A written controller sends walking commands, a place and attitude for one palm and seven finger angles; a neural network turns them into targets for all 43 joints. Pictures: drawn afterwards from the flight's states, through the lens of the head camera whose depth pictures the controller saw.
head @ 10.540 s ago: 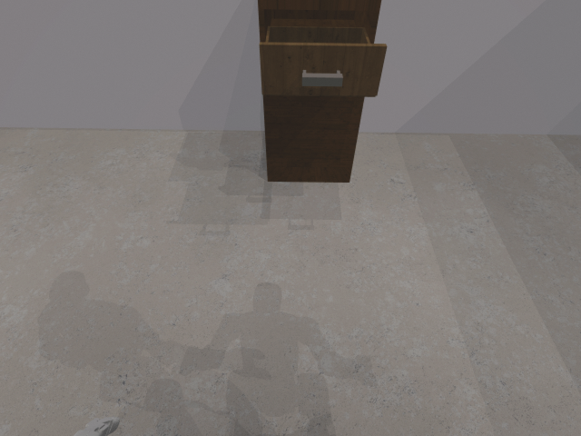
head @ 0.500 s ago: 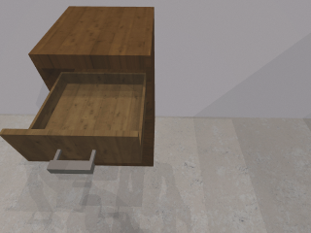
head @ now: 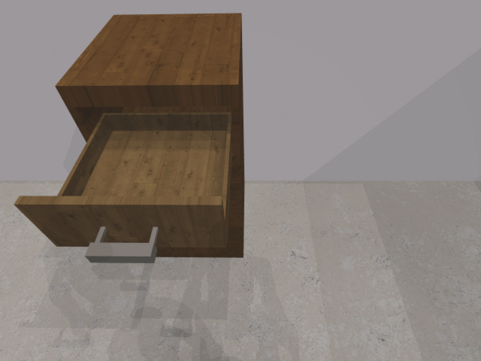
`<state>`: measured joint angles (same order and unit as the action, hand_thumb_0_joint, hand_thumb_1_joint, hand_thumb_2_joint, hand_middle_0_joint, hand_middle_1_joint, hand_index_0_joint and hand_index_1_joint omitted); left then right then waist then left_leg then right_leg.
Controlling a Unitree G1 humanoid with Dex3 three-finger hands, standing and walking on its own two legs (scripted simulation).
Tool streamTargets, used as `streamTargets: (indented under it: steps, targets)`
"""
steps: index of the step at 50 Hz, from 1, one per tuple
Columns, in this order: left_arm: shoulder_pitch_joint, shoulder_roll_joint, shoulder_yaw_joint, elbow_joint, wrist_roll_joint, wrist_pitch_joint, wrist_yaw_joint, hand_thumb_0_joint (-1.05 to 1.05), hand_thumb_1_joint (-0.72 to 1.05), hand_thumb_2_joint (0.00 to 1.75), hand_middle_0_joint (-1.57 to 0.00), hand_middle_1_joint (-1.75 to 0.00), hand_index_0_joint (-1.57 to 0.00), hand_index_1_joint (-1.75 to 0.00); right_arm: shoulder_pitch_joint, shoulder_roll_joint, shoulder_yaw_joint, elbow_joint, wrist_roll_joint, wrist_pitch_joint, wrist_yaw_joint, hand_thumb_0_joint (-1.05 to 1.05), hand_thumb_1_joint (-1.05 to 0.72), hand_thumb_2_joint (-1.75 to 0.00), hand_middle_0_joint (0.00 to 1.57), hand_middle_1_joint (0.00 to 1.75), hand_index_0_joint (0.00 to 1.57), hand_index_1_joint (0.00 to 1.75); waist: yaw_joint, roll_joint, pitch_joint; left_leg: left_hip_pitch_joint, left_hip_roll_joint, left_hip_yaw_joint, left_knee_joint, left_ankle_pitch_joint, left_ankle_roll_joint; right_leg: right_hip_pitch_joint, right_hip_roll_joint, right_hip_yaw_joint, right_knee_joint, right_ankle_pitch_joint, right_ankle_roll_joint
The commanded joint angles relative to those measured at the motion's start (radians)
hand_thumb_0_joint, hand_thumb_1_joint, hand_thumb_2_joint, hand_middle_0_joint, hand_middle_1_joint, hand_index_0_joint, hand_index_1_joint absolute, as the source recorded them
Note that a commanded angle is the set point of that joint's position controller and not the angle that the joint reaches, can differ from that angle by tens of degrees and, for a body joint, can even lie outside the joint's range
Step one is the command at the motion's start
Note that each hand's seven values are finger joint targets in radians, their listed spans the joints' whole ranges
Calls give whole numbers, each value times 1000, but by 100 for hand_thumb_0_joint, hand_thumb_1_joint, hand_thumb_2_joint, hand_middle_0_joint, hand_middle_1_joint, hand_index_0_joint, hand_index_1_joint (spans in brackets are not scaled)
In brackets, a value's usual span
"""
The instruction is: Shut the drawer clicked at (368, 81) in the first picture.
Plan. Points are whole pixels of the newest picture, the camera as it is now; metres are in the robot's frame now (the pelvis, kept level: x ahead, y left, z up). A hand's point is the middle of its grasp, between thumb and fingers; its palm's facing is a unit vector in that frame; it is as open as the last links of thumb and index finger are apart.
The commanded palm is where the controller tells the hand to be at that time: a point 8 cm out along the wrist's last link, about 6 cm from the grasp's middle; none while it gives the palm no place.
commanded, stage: look again from close up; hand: left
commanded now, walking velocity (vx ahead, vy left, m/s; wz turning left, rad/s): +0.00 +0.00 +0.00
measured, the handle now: (125, 242) +0.33 +0.25 -0.03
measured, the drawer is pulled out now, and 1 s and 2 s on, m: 0.30 0.30 0.30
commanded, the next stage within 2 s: shuffle to correct the standing spot in 0.40 s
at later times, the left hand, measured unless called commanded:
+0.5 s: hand out of the picture -0.04 +0.22 -0.17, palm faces -0.01 -0.98 -0.18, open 7.3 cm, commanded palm none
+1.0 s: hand out of the picture -0.05 +0.20 -0.18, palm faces +0.00 -0.99 -0.13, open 7.4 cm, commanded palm none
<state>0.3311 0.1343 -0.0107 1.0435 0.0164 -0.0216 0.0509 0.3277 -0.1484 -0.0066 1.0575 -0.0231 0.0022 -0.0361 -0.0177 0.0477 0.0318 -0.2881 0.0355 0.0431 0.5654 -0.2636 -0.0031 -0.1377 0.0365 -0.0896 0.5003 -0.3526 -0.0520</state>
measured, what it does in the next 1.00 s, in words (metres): shifts its weight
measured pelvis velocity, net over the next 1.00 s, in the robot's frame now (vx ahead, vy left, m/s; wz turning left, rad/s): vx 0.03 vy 0.05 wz -0.07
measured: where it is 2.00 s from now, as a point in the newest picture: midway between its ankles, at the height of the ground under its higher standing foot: outside the picture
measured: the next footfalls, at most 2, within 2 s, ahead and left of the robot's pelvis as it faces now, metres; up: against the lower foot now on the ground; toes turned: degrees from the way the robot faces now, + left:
right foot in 1.20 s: +0.13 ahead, -0.10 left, +0.00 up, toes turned -7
right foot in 1.72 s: +0.03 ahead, -0.06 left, +0.00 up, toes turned -3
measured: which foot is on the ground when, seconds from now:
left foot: down 0.00-1.00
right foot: down 0.00-0.94, up 0.96-1.00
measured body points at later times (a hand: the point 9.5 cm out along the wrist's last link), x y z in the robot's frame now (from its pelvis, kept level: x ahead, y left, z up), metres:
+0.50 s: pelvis -0.03 +0.05 +0.01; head -0.02 +0.05 +0.46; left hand -0.04 +0.27 -0.15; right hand -0.01 -0.18 -0.15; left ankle +0.02 +0.12 -0.73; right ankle -0.05 -0.08 -0.73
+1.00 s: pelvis +0.03 +0.05 -0.01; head +0.04 +0.06 +0.44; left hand -0.05 +0.26 -0.17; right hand +0.02 -0.17 -0.16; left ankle +0.02 +0.12 -0.73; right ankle -0.05 -0.07 -0.71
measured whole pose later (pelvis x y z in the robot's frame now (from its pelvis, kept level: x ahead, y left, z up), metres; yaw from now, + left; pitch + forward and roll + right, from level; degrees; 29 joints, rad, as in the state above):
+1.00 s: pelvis +0.03 +0.05 -0.01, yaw -4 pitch -1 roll +0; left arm 0.47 0.11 0.01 1.13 0.03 0.01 0.02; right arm 0.31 -0.15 -0.01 1.07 -0.02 -0.04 -0.02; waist 0.01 -0.02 0.01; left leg -0.24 -0.02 0.16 0.59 -0.35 0.08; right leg -0.25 -0.04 -0.02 0.80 -0.46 -0.01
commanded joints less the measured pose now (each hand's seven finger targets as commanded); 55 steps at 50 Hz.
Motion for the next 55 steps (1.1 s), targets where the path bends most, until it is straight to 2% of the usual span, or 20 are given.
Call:
streamTargets:
  steps: [1, 3, 5, 11, 16, 25, 29, 32, 36, 40, 42, 44, 45, 46, 47, 48, 49, 51, 53, 55]
  targets:
    - [41, 124, 31, -49, -1, -5, 9, 0, 90, 90, -20, -30, -20, -30, 29, -70, -23, -59, 4, -16, 2, 0, -90, -90, 20, 30, 20, 30, -1, -131, 22, 32, 36, -45, -35, 155, 36, -74, -179, 143, -95, 421, -16]
    - [63, 115, 26, -53, 2, 0, 8, 0, 90, 90, -20, -30, -20, -30, 28, -80, -18, -51, 3, -19, 3, 0, -90, -90, 20, 30, 20, 30, 13, -55, 25, 70, 60, -61, -55, 296, 46, -77, -139, 121, -67, 389, -1]
    - [65, 128, 29, -48, -1, 4, 7, 0, 90, 90, -20, -30, -20, -30, 13, -101, -19, -52, 5, -15, 2, 0, -90, -90, 20, 30, 20, 30, 15, -7, 55, 56, 70, -82, -77, 282, 53, -92, -130, 119, -76, 283, 4]
    - [51, 135, 24, -54, 2, 11, -2, 0, 90, 90, -20, -30, -20, -30, -26, -127, -19, -65, 4, -11, 10, 0, -90, -90, 20, 30, 20, 30, 15, -22, 85, 22, 69, -111, -168, 62, 57, -110, -118, 128, -116, 91, 11]
    - [58, 127, 21, -51, 4, 14, -7, 0, 90, 90, -20, -30, -20, -30, -42, -141, -19, -67, 3, -11, 13, 0, -90, -90, 20, 30, 20, 30, 17, -29, 72, 14, 73, -135, -231, -54, 60, -109, -115, 123, -117, 58, 19]
    - [96, 104, 17, -19, 5, 12, -8, 0, 90, 90, -20, -30, -20, -30, -31, -142, -22, -35, 8, -14, 15, 0, -90, -90, 20, 30, 20, 30, 19, -35, 32, 40, 87, -156, -288, -82, 61, -93, -120, 109, -114, 82, 31]
    - [138, 88, 19, 7, 17, 22, -15, 0, 90, 90, -20, -30, -20, -30, -20, -168, -34, -13, 4, 2, 16, 0, -90, -90, 20, 30, 20, 30, 25, 23, 50, 5, 121, -208, -373, -385, 79, -114, -80, 46, -42, -102, 33]
    - [188, 69, 23, 27, 21, 28, -23, 0, 90, 90, -20, -30, -20, -30, -34, -180, -42, -12, 4, 7, 16, 0, -90, -90, 20, 30, 20, 30, 43, 30, 81, -63, 149, -236, -403, -471, 101, -95, -60, 11, 12, -94, 27]
    - [232, 60, 30, 44, 15, 18, -27, 0, 90, 90, -20, -30, -20, -30, -35, -153, -42, -9, 4, 3, 16, 0, -90, -90, 20, 30, 20, 30, 50, -37, 84, -79, 98, -172, -324, -382, 84, -63, -82, 64, -70, -114, 1]
    - [218, 113, 48, 43, 7, 2, -16, 0, 90, 90, -20, -30, -20, -30, -30, -77, -27, -20, 7, -8, 25, 0, -90, -90, 20, 30, 20, 30, 33, -230, 129, -126, -24, 9, -3, -163, 47, -101, -236, 324, -262, -288, -76]
    - [206, 130, 53, 40, 2, -7, -12, 0, 90, 90, -20, -30, -20, -30, -37, -60, -23, -27, 5, -22, 28, 0, -90, -90, 20, 30, 20, 30, 21, -220, 109, -131, -24, 42, 84, -105, 44, -84, -286, 373, -262, -199, -107]
    - [181, 117, 52, 35, 5, -9, -14, 0, 90, 90, -20, -30, -20, -30, -2, -59, -21, -21, 8, -33, 27, 0, -90, -90, 20, 30, 20, 30, -5, -188, 102, -51, -16, 50, 18, -91, 49, -108, -246, 287, -177, -47, -92]
    - [157, 104, 50, 34, 6, -6, -18, 0, 90, 90, -20, -30, -20, -30, 49, -65, -22, -2, 10, -39, 25, 0, -90, -90, 20, 30, 20, 30, -29, -133, 93, 48, -6, 36, -51, -74, 53, -165, -197, 217, -97, -8, -68]
    - [137, 77, 45, 27, 6, -3, -23, 0, 90, 90, -20, -30, -20, -30, 126, -98, -29, 27, 8, -46, 18, 0, -90, -90, 20, 30, 20, 30, -53, -8, 89, 162, 58, -72, -144, -51, 79, -255, -120, 130, 54, 17, -34]
    - [134, 43, 38, 16, 7, -4, -27, 0, 90, 90, -20, -30, -20, -30, 216, -164, -47, 60, -1, -51, 9, 0, -90, -90, 20, 30, 20, 30, -72, 177, 59, 307, 223, -314, -269, -36, 143, -409, -40, 17, 300, -36, 11]
    - [73, 50, 29, -17, 16, -8, -23, 0, 90, 90, -20, -30, -20, -30, 276, -182, -48, 71, 0, -53, -2, 0, -90, -90, 20, 30, 20, 30, -87, 201, 85, 355, 315, -430, -331, 100, 191, -527, -35, 27, 479, -185, 21]
    - [45, 63, 34, -19, 21, -2, -19, 0, 90, 90, -20, -30, -20, -30, 254, -153, -33, 70, 1, -53, -9, 0, -90, -90, 20, 30, 20, 30, -66, 123, 134, 284, 334, -394, -319, 306, 206, -541, -91, 78, 560, -160, 23]
    - [59, 28, 34, -5, 10, 3, -21, 0, 90, 90, -20, -30, -20, -30, 146, -103, -13, 38, 7, -58, -14, 0, -90, -90, 20, 30, 20, 30, -7, -21, 118, 147, 305, -257, -292, 570, 235, -417, -141, 96, 529, -84, 43]
    - [97, -7, 24, 7, 1, 14, -20, 0, 90, 90, -20, -30, -20, -30, 61, -99, -5, 13, 12, -62, -17, 0, -90, -90, 20, 30, 20, 30, 34, -14, 57, 105, 236, -123, -262, 724, 205, -275, -137, 79, 386, -9, 62]
    - [100, -7, 24, 14, -4, 23, -13, 0, 90, 90, -20, -30, -20, -30, 18, -100, -6, 13, 13, -57, -18, 0, -90, -90, 20, 30, 20, 30, 43, 23, 15, 92, 201, -71, -229, 735, 176, -164, -121, 50, 236, 73, 70]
